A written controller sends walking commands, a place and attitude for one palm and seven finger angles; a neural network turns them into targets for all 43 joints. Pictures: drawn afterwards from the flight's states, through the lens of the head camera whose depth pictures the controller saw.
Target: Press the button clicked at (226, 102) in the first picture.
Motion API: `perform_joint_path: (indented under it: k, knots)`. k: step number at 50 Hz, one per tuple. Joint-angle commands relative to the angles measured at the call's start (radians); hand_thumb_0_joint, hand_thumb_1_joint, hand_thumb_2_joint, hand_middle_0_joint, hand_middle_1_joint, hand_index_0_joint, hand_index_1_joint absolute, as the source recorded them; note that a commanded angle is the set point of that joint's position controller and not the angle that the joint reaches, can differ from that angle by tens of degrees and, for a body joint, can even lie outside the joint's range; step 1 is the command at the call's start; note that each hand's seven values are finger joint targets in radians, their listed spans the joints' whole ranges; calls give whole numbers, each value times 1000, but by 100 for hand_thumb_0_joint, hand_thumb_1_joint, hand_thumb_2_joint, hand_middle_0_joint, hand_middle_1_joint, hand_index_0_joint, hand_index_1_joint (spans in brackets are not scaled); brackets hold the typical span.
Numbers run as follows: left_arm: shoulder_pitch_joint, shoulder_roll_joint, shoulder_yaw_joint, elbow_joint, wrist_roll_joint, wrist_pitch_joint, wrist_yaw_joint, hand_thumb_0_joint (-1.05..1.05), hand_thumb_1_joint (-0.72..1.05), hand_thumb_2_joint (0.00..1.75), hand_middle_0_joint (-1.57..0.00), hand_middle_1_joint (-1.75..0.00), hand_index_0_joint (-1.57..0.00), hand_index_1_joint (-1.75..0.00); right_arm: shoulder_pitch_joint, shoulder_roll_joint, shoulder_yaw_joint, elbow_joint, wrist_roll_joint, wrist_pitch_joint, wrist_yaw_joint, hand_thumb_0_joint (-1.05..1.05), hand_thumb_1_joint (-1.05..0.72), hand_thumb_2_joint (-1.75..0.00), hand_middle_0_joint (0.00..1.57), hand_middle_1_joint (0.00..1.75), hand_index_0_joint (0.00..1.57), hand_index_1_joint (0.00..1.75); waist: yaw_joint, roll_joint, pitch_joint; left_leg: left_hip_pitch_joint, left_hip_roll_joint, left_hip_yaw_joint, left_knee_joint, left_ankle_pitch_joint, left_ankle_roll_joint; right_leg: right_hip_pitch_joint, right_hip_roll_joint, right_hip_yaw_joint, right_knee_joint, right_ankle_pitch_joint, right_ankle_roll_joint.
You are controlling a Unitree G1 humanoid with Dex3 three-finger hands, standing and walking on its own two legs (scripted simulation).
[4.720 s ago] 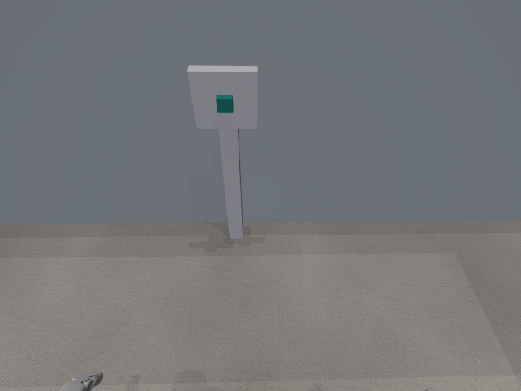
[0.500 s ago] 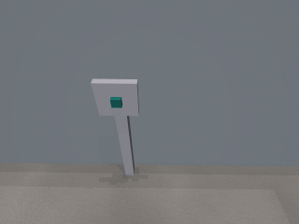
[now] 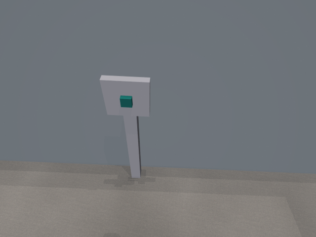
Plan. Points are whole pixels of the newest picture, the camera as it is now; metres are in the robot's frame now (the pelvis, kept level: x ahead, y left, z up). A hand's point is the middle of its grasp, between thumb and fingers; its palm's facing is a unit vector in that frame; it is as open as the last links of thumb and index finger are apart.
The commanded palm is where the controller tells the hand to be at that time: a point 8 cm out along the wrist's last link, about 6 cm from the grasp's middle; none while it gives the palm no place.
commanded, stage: look again from close up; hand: left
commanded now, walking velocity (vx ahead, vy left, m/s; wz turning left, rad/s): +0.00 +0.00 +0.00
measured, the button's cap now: (126, 101) +0.59 +0.16 -0.03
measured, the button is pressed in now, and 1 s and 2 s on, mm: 0 0 0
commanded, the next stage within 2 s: shuffle to correct the standing spot in 0.22 s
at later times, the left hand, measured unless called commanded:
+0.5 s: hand out of the picture +0.00 +0.17 -0.18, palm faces +0.03 -0.99 -0.16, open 7.4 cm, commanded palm none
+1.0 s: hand out of the picture +0.08 +0.14 -0.18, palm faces +0.01 -0.99 -0.11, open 7.4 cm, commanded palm none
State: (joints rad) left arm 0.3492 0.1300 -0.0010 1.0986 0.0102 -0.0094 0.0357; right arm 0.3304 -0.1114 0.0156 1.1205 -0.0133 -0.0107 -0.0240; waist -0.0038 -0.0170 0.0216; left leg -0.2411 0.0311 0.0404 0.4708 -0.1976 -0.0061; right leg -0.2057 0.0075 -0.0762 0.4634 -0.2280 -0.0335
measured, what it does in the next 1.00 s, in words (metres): walks ahead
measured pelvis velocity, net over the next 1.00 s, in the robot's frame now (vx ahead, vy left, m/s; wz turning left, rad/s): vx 0.10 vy -0.01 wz -0.04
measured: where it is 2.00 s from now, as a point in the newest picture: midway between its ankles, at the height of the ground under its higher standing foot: outside the picture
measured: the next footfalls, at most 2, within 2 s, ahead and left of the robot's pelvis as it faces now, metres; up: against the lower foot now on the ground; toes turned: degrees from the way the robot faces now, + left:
right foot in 1.14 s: +0.20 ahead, -0.17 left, +0.00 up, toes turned -8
left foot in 1.48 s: +0.12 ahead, +0.06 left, +0.00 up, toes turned +2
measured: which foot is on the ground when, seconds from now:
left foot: down 0.00-1.00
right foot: down 0.00-0.84, up 0.86-1.00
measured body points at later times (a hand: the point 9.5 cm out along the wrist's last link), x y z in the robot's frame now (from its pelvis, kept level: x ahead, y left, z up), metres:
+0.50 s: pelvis +0.02 +0.01 +0.00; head +0.01 +0.02 +0.45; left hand +0.00 +0.22 -0.16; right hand +0.00 -0.20 -0.16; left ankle +0.04 +0.12 -0.74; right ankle +0.02 -0.10 -0.74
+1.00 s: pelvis +0.10 -0.01 +0.00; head +0.13 +0.01 +0.45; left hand +0.08 +0.19 -0.17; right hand +0.09 -0.23 -0.15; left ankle +0.08 +0.09 -0.74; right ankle +0.09 -0.13 -0.68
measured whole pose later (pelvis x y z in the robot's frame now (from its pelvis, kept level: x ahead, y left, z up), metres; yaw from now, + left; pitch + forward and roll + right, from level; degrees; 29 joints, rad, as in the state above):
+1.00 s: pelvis +0.10 -0.01 +0.00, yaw -3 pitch +0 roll +0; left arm 0.35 0.12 0.04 1.09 0.03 0.02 0.02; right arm 0.31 -0.11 0.00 1.08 -0.02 -0.06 -0.05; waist -0.01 -0.05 0.04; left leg -0.17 0.05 0.16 0.48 -0.30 0.02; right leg -0.43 -0.03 -0.07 0.96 -0.38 0.00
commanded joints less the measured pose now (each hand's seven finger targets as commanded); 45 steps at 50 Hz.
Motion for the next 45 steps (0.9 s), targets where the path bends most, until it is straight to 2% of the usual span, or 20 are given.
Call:
perform_joint_path:
  k: [1, 7, 16, 19, 22, 25, 26, 29, 31, 32, 34, 36, 37, 39, 40, 41, 42, 43, 44, 45]
  knots:
    - [67, 85, 13, -34, 3, -17, 3, 0, 90, 90, -20, -30, -20, -30, 58, -91, -19, -28, -1, -11, -5, 0, -90, -90, 20, 30, 20, 30, 5, 38, 81, -56, 60, -80, -117, -85, 24, -55, -105, 134, -134, -86, -16]
    - [75, 79, 13, -32, 3, -20, 4, 0, 90, 90, -20, -30, -20, -30, 55, -94, -21, -30, 0, -19, -6, 0, -90, -90, 20, 30, 20, 30, 8, 29, 40, -42, 69, -89, -127, -39, 31, -13, -105, 121, -109, -6, -12]
    - [67, 76, 11, -28, 6, -18, 6, 0, 90, 90, -20, -30, -20, -30, 44, -103, -23, -28, 0, -18, -5, 0, -90, -90, 20, 30, 20, 30, 7, 23, 60, -32, 74, -90, -146, -40, 32, -18, -102, 116, -104, 13, -7]
    - [80, 66, 13, -21, 11, -12, 1, 0, 90, 90, -20, -30, -20, -30, 54, -107, -27, -20, -4, -12, -5, 0, -90, -90, 20, 30, 20, 30, 3, 30, 58, -30, 92, -113, -175, -222, 42, -35, -84, 96, -77, -111, -9]
    - [93, 56, 20, -30, 18, -6, -8, 0, 90, 90, -20, -30, -20, -30, 48, -132, -41, -33, -9, -5, -4, 0, -90, -90, 20, 30, 20, 30, 7, 77, 101, -81, 124, -158, -226, -394, 67, -78, -55, 61, -21, -195, -10]
    - [115, 50, 25, -38, 24, -6, -16, 0, 90, 90, -20, -30, -20, -30, 44, -144, -53, -45, -10, -5, -3, 0, -90, -90, 20, 30, 20, 30, 14, 88, 128, -114, 149, -181, -234, -441, 89, -86, -44, 46, 13, -184, -12]
    - [121, 48, 27, -37, 23, -9, -18, 0, 90, 90, -20, -30, -20, -30, 49, -139, -55, -48, -10, -8, -4, 0, -90, -90, 20, 30, 20, 30, 14, 69, 124, -117, 146, -180, -222, -422, 92, -79, -45, 54, 11, -176, -16]
    - [154, 58, 33, -34, 20, -19, -19, 0, 90, 90, -20, -30, -20, -30, 41, -114, -55, -59, -7, -16, -4, 0, -90, -90, 20, 30, 20, 30, 21, 1, 114, -105, 108, -116, -112, -282, 81, -59, -79, 120, -49, -144, -36]
    - [178, 80, 40, -23, 17, -25, -16, 0, 90, 90, -20, -30, -20, -30, 40, -83, -46, -66, -7, -23, -4, 0, -90, -90, 20, 30, 20, 30, 24, -98, 95, -133, 46, -16, 27, -157, 56, 1, -132, 202, -105, -97, -64]
    - [203, 99, 48, -16, 15, -28, -13, 0, 90, 90, -20, -30, -20, -30, 33, -66, -42, -72, -7, -26, -3, 0, -90, -90, 20, 30, 20, 30, 28, -160, 70, -168, 12, 40, 120, -148, 42, 49, -177, 258, -139, -48, -88]
    - [240, 116, 57, -3, 15, -31, -7, 0, 90, 90, -20, -30, -20, -30, -13, -55, -42, -91, -11, -24, -1, 0, -90, -90, 20, 30, 20, 30, 43, -179, 89, -265, 2, 67, 271, -246, 31, 107, -254, 344, -178, 82, -155]
    - [235, 107, 59, 0, 22, -32, -2, 0, 90, 90, -20, -30, -20, -30, -58, -45, -42, -106, -6, -29, 3, 0, -90, -90, 20, 30, 20, 30, 42, -105, 105, -293, 22, 57, 303, -290, 36, 116, -276, 334, -158, 211, -201]
    - [216, 108, 58, -4, 23, -31, -2, 0, 90, 90, -20, -30, -20, -30, -46, -38, -40, -98, -4, -30, 4, 0, -90, -90, 20, 30, 20, 30, 27, -80, 92, -240, 24, 63, 251, -272, 38, 95, -261, 296, -133, 229, -199]
    - [162, 96, 53, -9, 15, -26, -5, 0, 90, 90, -20, -30, -20, -30, 45, -25, -38, -58, -5, -36, 2, 0, -90, -90, 20, 30, 20, 30, -25, -74, 57, -9, 5, 100, 33, -112, 39, -16, -174, 189, -47, 198, -139]
    - [148, 68, 46, -16, 11, -21, -10, 0, 90, 90, -20, -30, -20, -30, 123, -64, -46, -24, -7, -42, -7, 0, -90, -90, 20, 30, 20, 30, -56, 3, 39, 155, 62, 29, -47, -30, 61, -129, -115, 129, 83, 171, -93]
    - [148, 25, 40, -33, 12, -20, -18, 0, 90, 90, -20, -30, -20, -30, 221, -155, -67, 8, -18, -45, -20, 0, -90, -90, 20, 30, 20, 30, -82, 203, 4, 302, 283, -262, -121, 85, 152, -322, -22, 36, 299, -34, -31]
    - [75, 42, 40, -69, 24, -21, -19, 0, 90, 90, -20, -30, -20, -30, 277, -192, -74, 18, -21, -37, -25, 0, -90, -90, 20, 30, 20, 30, -106, 269, 42, 301, 427, -388, -209, 197, 231, -428, 3, -3, 518, -331, -16]
    - [37, 56, 50, -74, 29, -11, -18, 0, 90, 90, -20, -30, -20, -30, 251, -172, -64, 16, -18, -34, -29, 0, -90, -90, 20, 30, 20, 30, -85, 213, 109, 199, 438, -371, -219, 228, 255, -461, -39, 54, 632, -322, -11]
    - [32, 49, 47, -72, 28, -10, -20, 0, 90, 90, -20, -30, -20, -30, 196, -139, -53, -3, -14, -35, -31, 0, -90, -90, 20, 30, 20, 30, -56, 155, 140, 155, 420, -318, -201, 345, 259, -467, -67, 73, 653, -276, -3]
    - [37, 30, 49, -63, 26, -6, -23, 0, 90, 90, -20, -30, -20, -30, 144, -116, -44, -20, -15, -40, -32, 0, -90, -90, 20, 30, 20, 30, -32, 118, 130, 105, 382, -226, -192, 450, 234, -416, -84, 79, 641, -232, 10]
